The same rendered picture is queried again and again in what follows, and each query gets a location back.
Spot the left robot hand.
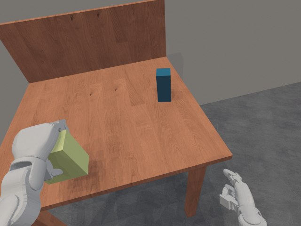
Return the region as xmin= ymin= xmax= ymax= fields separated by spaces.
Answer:
xmin=12 ymin=119 xmax=69 ymax=181

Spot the right robot hand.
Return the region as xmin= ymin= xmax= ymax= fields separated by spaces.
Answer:
xmin=220 ymin=169 xmax=255 ymax=213

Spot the robot right forearm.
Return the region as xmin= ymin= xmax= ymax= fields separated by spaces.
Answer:
xmin=238 ymin=205 xmax=267 ymax=226

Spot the table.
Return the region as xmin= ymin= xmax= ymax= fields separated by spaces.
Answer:
xmin=0 ymin=0 xmax=233 ymax=226

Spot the robot left forearm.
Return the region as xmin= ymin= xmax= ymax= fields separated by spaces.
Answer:
xmin=0 ymin=157 xmax=47 ymax=226

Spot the sponge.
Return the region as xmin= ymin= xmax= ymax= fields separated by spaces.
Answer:
xmin=44 ymin=130 xmax=89 ymax=185

